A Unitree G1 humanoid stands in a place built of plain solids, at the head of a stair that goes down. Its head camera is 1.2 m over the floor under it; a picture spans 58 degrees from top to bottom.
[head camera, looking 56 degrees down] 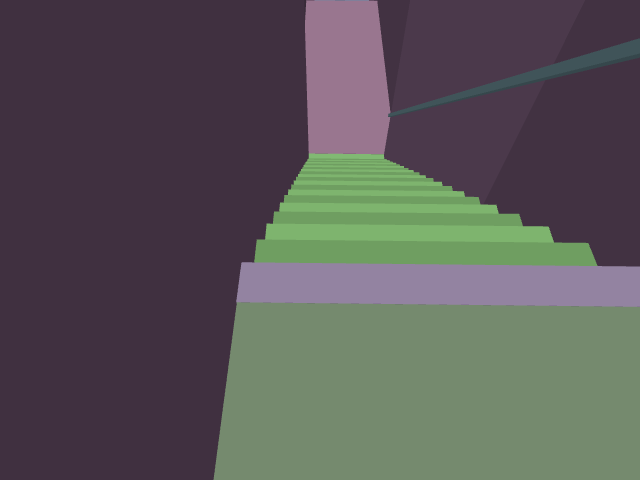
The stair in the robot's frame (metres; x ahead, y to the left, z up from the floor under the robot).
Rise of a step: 0.21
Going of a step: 0.23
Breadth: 1.30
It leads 1 degrees to the right of straight ahead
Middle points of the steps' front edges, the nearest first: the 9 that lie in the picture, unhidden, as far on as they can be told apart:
0.72 -0.40 0.00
0.95 -0.40 -0.21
1.18 -0.40 -0.42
1.41 -0.41 -0.62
1.64 -0.41 -0.83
1.87 -0.41 -1.04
2.10 -0.41 -1.25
2.33 -0.42 -1.46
2.56 -0.42 -1.67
